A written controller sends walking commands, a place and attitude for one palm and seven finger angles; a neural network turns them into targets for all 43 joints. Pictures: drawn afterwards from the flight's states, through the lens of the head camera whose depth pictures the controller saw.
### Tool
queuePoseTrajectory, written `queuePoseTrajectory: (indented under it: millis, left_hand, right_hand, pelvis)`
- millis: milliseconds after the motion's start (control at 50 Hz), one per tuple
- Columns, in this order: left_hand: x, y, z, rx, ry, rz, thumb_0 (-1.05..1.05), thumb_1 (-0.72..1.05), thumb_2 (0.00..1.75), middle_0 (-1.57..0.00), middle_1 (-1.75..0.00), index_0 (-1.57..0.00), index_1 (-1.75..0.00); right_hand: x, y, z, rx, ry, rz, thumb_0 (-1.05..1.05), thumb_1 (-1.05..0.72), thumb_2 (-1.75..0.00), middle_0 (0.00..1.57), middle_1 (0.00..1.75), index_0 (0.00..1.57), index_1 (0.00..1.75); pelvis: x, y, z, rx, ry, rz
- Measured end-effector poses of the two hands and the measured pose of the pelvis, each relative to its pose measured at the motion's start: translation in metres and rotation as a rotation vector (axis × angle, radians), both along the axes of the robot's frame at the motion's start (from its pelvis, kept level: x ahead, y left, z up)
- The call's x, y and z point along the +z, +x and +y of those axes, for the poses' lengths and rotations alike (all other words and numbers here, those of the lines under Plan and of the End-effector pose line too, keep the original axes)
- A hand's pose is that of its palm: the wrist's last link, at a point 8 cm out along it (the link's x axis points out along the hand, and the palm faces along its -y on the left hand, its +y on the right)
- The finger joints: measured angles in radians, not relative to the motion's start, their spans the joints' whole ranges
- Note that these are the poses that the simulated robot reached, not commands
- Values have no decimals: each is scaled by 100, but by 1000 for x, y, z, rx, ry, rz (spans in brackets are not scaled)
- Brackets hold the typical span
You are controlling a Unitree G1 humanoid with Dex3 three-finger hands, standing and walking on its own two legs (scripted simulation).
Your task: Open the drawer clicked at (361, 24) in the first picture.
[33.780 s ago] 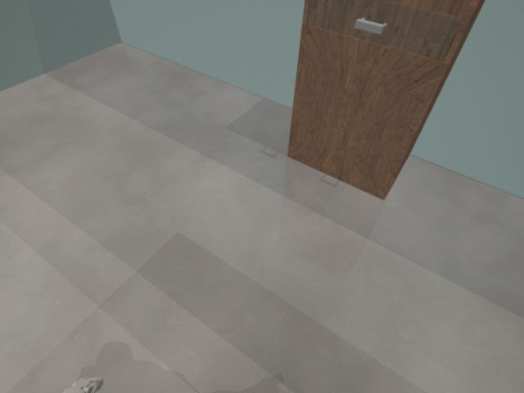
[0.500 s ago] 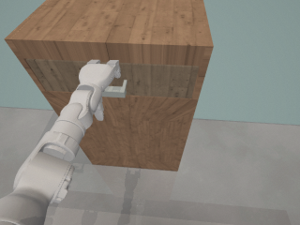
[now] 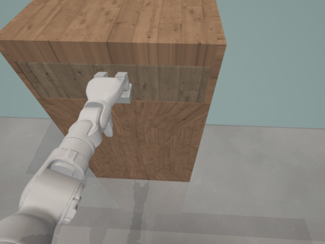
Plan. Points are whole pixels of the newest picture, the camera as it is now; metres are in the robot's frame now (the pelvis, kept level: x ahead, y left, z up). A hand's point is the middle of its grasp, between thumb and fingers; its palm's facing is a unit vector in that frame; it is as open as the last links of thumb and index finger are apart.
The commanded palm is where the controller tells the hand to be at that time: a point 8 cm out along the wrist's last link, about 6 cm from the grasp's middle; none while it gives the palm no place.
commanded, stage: lower the fingers behind the handle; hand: left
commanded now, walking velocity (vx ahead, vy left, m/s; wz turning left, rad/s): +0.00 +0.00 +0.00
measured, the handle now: (114, 91) +0.53 +0.13 +0.06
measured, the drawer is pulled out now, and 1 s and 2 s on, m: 0.00 0.00 0.00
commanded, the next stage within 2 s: lift the fingers back up to retry in 0.84 s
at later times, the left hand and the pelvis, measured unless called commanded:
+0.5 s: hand (112, 101) +0.48 +0.13 +0.06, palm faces -0.01 -0.01 -1.00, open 13.8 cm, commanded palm +0.46 +0.14 +0.10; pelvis -0.01 +0.00 -0.01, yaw +0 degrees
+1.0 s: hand (112, 101) +0.48 +0.13 +0.06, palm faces +0.00 -0.01 -1.00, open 13.8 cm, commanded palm +0.46 +0.14 +0.11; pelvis -0.02 +0.00 -0.01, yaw -1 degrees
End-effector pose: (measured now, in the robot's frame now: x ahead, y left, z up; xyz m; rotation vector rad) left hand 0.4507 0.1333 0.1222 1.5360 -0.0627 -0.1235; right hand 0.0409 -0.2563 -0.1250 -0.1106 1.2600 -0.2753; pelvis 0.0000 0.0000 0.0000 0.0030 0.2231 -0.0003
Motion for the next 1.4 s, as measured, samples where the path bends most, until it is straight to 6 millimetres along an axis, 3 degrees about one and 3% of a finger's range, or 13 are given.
queuePoseTrajectory:
  millis: [260, 680, 900, 1200, 1400]
  left_hand:
    - [-6, 10, -1, 54, 22, -42, 0, -49, 30, -34, -126, -33, -122]
    - [-7, 12, -1, 54, 18, -39, 0, -49, 30, -32, -130, -31, -123]
    - [-7, 12, -2, 57, 27, -42, 0, -49, 30, -33, -130, -31, -125]
    - [-1, 14, -1, 33, 12, -26, 0, -49, 30, -33, -126, -32, -121]
    - [21, 15, 3, 23, -2, -56, 0, -49, 30, -34, -122, -35, -121]
  right_hand:
    - [0, -8, -7, -6, -28, 10, 1, -91, -90, 20, 30, 20, 30]
    - [-2, -47, -9, -39, -53, 46, 1, -91, -90, 20, 30, 20, 30]
    - [-4, -58, -3, -46, -44, 57, 1, -91, -90, 20, 30, 20, 30]
    - [-2, -48, 6, -60, -39, 30, 1, -91, -90, 20, 30, 20, 30]
    - [-2, -19, 11, -33, -5, 13, 1, -91, -90, 20, 30, 20, 30]
  pelvis:
    - [-5, -5, -1, 1, -3, 33]
    - [-12, -20, -2, -6, -8, 56]
    - [-14, -25, 2, -6, -10, 64]
    - [-10, -18, 9, -11, -12, 47]
    - [-2, -1, 12, -9, -10, 15]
